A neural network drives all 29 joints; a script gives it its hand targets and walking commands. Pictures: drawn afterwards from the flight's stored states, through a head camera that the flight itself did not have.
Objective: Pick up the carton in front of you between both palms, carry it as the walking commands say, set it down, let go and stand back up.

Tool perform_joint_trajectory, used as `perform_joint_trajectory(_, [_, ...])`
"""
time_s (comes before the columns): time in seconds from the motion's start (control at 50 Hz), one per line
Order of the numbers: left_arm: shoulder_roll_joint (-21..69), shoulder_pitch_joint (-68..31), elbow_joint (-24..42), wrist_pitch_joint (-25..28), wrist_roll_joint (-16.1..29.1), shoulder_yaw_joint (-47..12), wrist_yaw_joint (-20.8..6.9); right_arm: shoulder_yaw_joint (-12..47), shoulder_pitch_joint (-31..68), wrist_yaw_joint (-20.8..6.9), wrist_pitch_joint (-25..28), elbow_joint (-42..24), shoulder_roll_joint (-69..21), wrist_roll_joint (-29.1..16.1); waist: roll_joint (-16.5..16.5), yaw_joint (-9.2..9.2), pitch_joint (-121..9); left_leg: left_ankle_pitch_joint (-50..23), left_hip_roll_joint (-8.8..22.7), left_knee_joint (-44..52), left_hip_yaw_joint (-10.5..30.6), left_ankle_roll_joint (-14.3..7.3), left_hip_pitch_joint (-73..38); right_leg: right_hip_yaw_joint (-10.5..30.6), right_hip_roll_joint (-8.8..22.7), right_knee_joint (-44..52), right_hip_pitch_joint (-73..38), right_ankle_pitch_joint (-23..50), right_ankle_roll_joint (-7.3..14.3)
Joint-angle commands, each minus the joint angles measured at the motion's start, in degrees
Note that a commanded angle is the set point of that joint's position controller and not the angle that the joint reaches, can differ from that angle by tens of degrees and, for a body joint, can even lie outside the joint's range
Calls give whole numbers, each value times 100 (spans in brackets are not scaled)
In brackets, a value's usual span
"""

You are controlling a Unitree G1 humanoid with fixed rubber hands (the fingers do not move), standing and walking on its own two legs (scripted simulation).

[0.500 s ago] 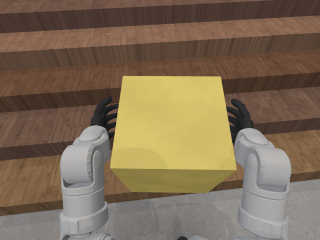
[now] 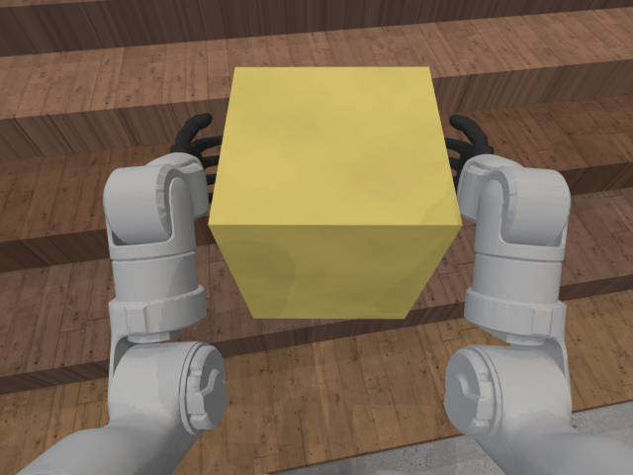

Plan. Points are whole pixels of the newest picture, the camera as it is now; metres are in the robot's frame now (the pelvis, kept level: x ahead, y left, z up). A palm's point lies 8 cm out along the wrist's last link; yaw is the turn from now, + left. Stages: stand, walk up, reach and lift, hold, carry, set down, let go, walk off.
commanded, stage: carry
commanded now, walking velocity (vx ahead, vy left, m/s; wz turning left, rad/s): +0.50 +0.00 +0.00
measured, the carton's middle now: (330, 208) +0.41 -0.01 +0.08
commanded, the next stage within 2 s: none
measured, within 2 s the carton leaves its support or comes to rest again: neither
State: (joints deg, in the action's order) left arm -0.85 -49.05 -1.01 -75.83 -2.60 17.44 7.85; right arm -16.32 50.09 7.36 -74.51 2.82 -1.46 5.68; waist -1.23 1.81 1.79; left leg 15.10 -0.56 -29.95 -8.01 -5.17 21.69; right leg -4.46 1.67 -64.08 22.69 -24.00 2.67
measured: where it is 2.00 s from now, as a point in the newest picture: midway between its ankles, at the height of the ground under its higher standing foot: (302, 53)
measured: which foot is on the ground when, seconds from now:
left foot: down 0.00-0.28, up 0.30-0.64, down 0.66-1.00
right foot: up 0.00-0.24, down 0.26-0.70, up 0.72-1.00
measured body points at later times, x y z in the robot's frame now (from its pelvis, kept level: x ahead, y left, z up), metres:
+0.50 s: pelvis +0.34 -0.04 +0.14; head +0.44 -0.01 +0.57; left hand +0.70 +0.20 +0.24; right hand +0.77 -0.09 +0.25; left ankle +0.30 +0.06 -0.38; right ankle +0.34 -0.09 -0.59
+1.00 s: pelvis +0.64 +0.01 +0.28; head +0.67 +0.02 +0.73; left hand +1.07 +0.11 +0.48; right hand +1.02 -0.19 +0.49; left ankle +0.60 +0.08 -0.46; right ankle +0.70 -0.11 -0.20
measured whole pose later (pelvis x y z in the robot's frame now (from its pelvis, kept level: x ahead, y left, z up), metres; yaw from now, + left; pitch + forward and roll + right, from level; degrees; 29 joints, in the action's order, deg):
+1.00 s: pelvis +0.64 +0.01 +0.28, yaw +1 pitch +2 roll -1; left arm -2.2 -58.1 -8.8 -80.1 -7.8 22.4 5.8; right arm -15.0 58.6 10.1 -76.6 13.5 2.5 -0.3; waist -0.3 10.7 0.3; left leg 18.2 0.2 -27.0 -7.8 -4.7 11.5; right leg -3.1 2.5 -107.8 61.9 -22.8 6.8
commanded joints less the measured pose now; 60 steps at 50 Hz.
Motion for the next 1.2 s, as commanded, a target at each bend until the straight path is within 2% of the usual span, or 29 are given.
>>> perform_joint_trajectory(0.0, [6016,-4014,378,114,2106,-3691,-1240,3680,3946,-1261,46,-659,-5852,-2643,1131,649,-4173,-6833,2299,-151,2843,-1541,-6083,829,-456,-3630,3483,-304,65])
perform_joint_trajectory(0.04, [5865,-4248,829,137,1956,-3687,-1114,3931,4717,-1268,85,-1628,-6044,-2974,535,377,-3377,-4519,1942,198,2545,-1022,-5551,630,-222,-3763,4390,-329,176])
perform_joint_trajectory(0.16, [5078,-3484,995,193,1287,-3680,-800,4170,4353,-1363,10,-1830,-5667,-3298,719,404,-2618,-4448,1432,1047,1467,-621,-4450,-313,118,-3142,4984,-1357,408])
perform_joint_trajectory(0.2, [4997,-3328,812,172,1142,-3748,-773,4160,4162,-1435,-21,-1565,-5709,-3238,548,-23,-2583,-6943,872,1536,355,-506,-1994,-1088,-505,221,1402,-408,483])
perform_joint_trajectory(0.22, [5105,-3119,738,152,1218,-3814,-793,4128,4050,-1463,-16,-1450,-5690,-3180,1662,-549,-3353,-9024,1129,602,229,-413,-1728,-1250,-822,236,-223,853,583])
perform_joint_trajectory(0.24, [5303,-3129,873,187,1383,-3979,-838,4173,4008,-1498,-12,-1379,-5667,-3081,1793,-1381,-4157,-9497,1201,-979,53,-186,-1792,-1166,-861,1192,-1576,1710,499])
perform_joint_trajectory(0.26, [5532,-3320,1009,259,1561,-4172,-912,4254,4077,-1527,6,-1353,-5681,-3023,940,-1539,-4844,-6813,1022,-2855,561,22,-1117,211,-639,2141,-2951,1804,659])
perform_joint_trajectory(0.28, [5632,-3484,978,375,1690,-4347,-987,4182,3960,-1537,42,-1557,-5823,-2883,-2087,-1373,-5771,308,-920,-6190,1083,563,900,4608,1696,3220,-4567,5012,2035])
perform_joint_trajectory(0.3, [6125,-3282,1035,356,2159,-4536,-1101,4011,3747,-1472,49,-1286,-5476,-2653,-1278,-1215,-6035,459,-884,-8028,2358,263,1091,4979,1669,3221,-4650,5660,2325])
perform_joint_trajectory(0.34, [6445,-3868,1375,426,2700,-4836,-1262,3714,3425,-1352,164,-1346,-5423,-2221,-358,-1080,-4629,396,-515,-8182,1756,-16,2463,3619,1335,2963,-4236,4972,1636])
perform_joint_trajectory(0.42, [6766,-4595,1568,530,3407,-5095,-1442,3296,2991,-1106,296,-1154,-4806,-1499,388,-885,-3475,816,-117,-7487,1037,-62,3478,2735,1282,3775,-4013,3885,1276])
perform_joint_trajectory(0.52, [6455,-4665,881,421,3490,-4775,-1636,3007,2808,-961,327,-605,-4299,-1041,-163,-1086,-3027,1826,84,-8086,474,-340,5519,2204,1442,3822,-4807,4940,1407])
perform_joint_trajectory(0.56, [6241,-4519,303,339,3410,-4385,-1720,2888,2889,-856,227,-310,-4052,-960,-104,-601,-2660,1723,403,-6031,278,-339,4288,1293,1034,4635,-3425,4157,1132])
perform_joint_trajectory(0.58, [6200,-4565,76,287,3339,-4226,-1749,2860,3093,-821,170,-197,-4050,-999,-213,-553,-2201,1267,307,-4534,-88,-346,2868,750,796,5251,-2090,4602,1074])
perform_joint_trajectory(0.6, [6124,-4614,-184,207,3228,-4036,-1759,2880,3225,-791,101,-15,-4094,-1064,-470,-308,-2400,569,-91,-3812,-601,-391,1115,83,638,5083,-1115,6958,1063])
perform_joint_trajectory(0.64, [6038,-4489,-540,71,2997,-3707,-1740,3158,3685,-848,-58,2,-4465,-1452,-1363,331,-3198,-229,-491,-3375,-900,-465,-532,-356,931,3555,-1173,10057,914])
perform_joint_trajectory(0.66, [6009,-4471,-569,-17,2831,-3549,-1712,3301,3893,-921,-117,-28,-4767,-1718,-1098,792,-3681,-531,-671,-2024,-603,-519,-1345,-502,718,2133,-1406,10292,684])
perform_joint_trajectory(0.68, [5998,-4744,-586,-101,2643,-3432,-1652,3449,4076,-1008,-148,4,-5049,-1939,202,1144,-4168,-2089,116,-802,1141,-1286,-2790,-54,44,-991,-465,7438,75])
perform_joint_trajectory(0.7, [5962,-3996,-880,-157,2358,-3200,-1592,3465,3683,-1105,-185,301,-5304,-2277,1717,610,-4299,-5534,1637,424,4306,-2024,-3590,382,-1115,-3512,1225,1087,-348])
perform_joint_trajectory(0.72, [5682,-3802,-926,-118,2059,-2933,-1522,3555,3814,-1222,-176,244,-5709,-2632,879,495,-4661,-5069,1812,133,4659,-2201,-3405,1474,-974,-4860,1536,958,-123])
perform_joint_trajectory(0.78, [5169,-4270,-406,-77,1452,-2368,-1291,3944,5747,-1448,-108,-674,-6515,-3573,-387,241,-3028,-904,1489,297,3729,-1088,-2361,1190,-245,-4362,2869,1015,316])
perform_joint_trajectory(0.82, [4906,-4341,-374,-72,1236,-2225,-1138,4014,6315,-1545,-108,-757,-6689,-3965,-333,149,-2572,-216,1359,640,3122,-856,-2021,892,-117,-3954,2971,1139,376])
perform_joint_trajectory(0.9, [4575,-4039,-864,-135,899,-2094,-914,3426,5978,-1539,-208,-174,-6379,-3801,316,353,-2633,-2003,1617,798,2519,-1083,-2857,134,-12,-3914,3849,727,414])
perform_joint_trajectory(0.96, [4703,-4143,-1197,-288,939,-2209,-895,2964,5489,-1560,-313,421,-6110,-3411,549,641,-2457,-1526,1986,1035,2764,-1220,-4324,338,277,-5233,5976,-253,456])
perform_joint_trajectory(1.06, [5215,-4715,-1379,-468,1412,-2504,-907,2515,5280,-1590,-466,808,-5809,-2998,600,142,-1491,-1337,1245,2643,927,-695,-2086,-542,514,-1701,3912,-60,316])
perform_joint_trajectory(1.12, [5968,-4863,-1501,-480,2018,-2820,-990,2188,4933,-1479,-563,1010,-5585,-2538,1830,-529,-2729,-8417,1150,1111,-326,-525,-1724,-1385,-405,-311,841,1108,697])
perform_joint_trajectory(1.14, [6212,-4973,-1381,-443,2238,-2891,-1043,2109,4827,-1438,-562,1068,-5460,-2326,2089,-1024,-3313,-9256,1157,-190,-366,-290,-2124,-1293,-543,570,27,1352,597])
perform_joint_trajectory(1.16, [6439,-5219,-1222,-365,2451,-3045,-1106,2086,4684,-1396,-530,1102,-5452,-2140,1366,-1357,-3805,-8442,774,-1982,-320,47,-2069,-948,-741,2180,-1217,2113,512])
perform_joint_trajectory(1.18, [6688,-5321,-1081,-255,2658,-3177,-1183,1992,4509,-1355,-464,1073,-5360,-1977,549,-1275,-4129,-4727,409,-3705,295,381,-797,746,18,3149,-2605,3476,861])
